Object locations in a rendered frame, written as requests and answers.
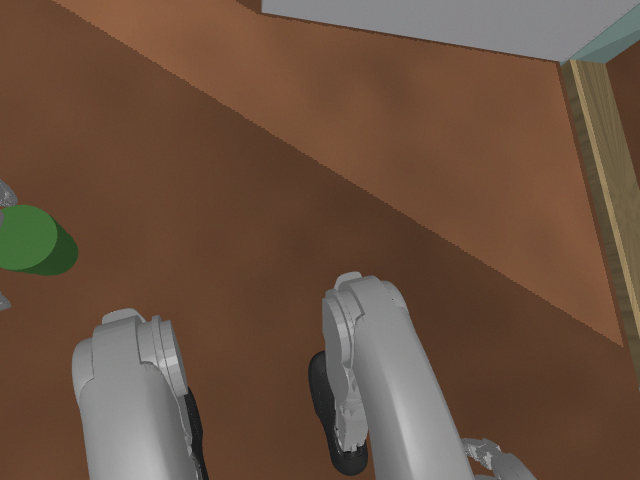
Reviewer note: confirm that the right robot hand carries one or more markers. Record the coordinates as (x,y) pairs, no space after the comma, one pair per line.
(504,466)

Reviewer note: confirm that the cup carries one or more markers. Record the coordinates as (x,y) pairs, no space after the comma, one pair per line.
(32,241)

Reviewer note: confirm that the right robot foot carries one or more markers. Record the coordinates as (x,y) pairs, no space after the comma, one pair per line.
(348,463)

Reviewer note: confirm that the left robot hand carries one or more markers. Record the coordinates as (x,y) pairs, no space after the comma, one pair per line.
(7,199)

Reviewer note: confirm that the left robot foot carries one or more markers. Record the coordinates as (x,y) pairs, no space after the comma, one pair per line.
(197,435)

